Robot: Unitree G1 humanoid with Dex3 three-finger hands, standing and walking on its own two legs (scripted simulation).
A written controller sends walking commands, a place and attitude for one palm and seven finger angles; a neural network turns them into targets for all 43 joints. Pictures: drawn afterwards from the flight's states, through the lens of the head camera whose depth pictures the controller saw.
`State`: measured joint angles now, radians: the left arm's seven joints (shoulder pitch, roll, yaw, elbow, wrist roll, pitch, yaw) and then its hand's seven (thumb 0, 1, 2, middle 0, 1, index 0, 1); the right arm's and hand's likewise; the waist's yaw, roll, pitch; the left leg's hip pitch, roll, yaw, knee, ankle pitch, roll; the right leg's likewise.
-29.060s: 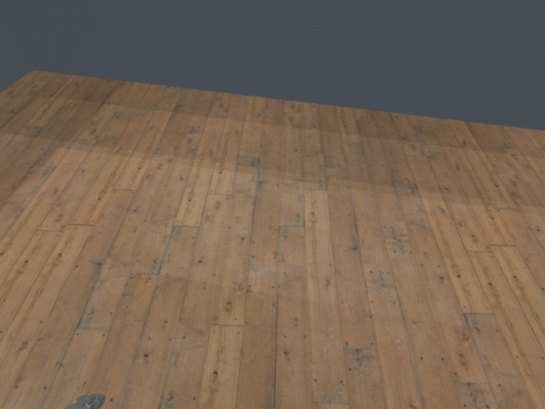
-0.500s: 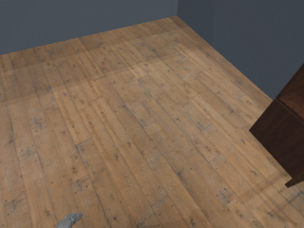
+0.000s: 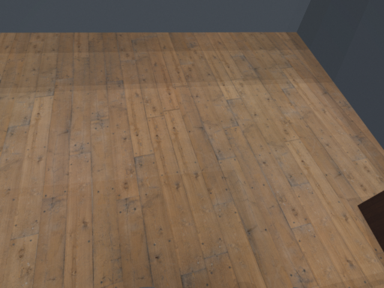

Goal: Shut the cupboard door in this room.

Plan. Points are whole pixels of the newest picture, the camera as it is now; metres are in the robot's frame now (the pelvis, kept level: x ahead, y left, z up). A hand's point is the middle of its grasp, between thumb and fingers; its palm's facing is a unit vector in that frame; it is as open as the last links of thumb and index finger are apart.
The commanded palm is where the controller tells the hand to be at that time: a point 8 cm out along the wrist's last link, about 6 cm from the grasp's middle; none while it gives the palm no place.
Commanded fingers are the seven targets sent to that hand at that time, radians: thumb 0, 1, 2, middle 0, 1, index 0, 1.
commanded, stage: turn or walk to find it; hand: left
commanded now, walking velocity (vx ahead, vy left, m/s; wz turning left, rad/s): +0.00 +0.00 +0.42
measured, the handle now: out of the picture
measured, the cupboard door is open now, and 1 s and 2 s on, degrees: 93 93 93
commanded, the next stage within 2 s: none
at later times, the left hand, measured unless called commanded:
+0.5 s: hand out of the picture +0.09 +0.21 -0.14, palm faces +0.17 -0.95 -0.26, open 7.4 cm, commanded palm none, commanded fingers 0.00 0.90 0.90 -0.20 -0.30 -0.20 -0.30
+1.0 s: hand out of the picture -0.09 +0.19 -0.18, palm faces +0.46 -0.85 -0.24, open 7.4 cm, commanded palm none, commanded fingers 0.00 0.90 0.90 -0.20 -0.30 -0.20 -0.30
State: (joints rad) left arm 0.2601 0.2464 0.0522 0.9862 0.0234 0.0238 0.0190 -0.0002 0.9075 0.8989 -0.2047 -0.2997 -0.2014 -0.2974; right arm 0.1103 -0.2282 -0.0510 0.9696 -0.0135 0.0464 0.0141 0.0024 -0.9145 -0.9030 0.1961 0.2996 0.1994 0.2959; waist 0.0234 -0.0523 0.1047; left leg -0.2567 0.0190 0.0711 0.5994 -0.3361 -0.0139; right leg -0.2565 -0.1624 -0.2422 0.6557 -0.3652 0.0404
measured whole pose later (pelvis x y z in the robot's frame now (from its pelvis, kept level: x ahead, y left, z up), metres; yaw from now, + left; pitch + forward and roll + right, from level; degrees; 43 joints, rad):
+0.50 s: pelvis +0.00 -0.01 +0.01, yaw +11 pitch +1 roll +0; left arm 0.10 0.22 0.04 0.91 0.01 0.03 0.02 0.00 0.91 0.90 -0.20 -0.30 -0.20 -0.30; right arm 0.23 -0.20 -0.05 0.97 -0.02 0.04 0.00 0.00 -0.91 -0.90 0.20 0.30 0.21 0.30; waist -0.04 0.01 0.08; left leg -0.27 -0.06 -0.11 0.51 -0.26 0.02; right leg -0.30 -0.03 -0.04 0.61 -0.33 0.07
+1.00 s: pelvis -0.01 +0.00 +0.00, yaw +26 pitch +0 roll +0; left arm 0.27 0.25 0.05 0.98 0.02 0.02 0.02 0.00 0.91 0.90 -0.20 -0.30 -0.20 -0.30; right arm 0.11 -0.23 -0.05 0.97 -0.01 0.04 0.01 0.00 -0.91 -0.90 0.20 0.30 0.20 0.30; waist 0.02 -0.04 0.10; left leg -0.25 0.02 0.07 0.59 -0.32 -0.01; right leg -0.26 -0.16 -0.25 0.66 -0.38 0.03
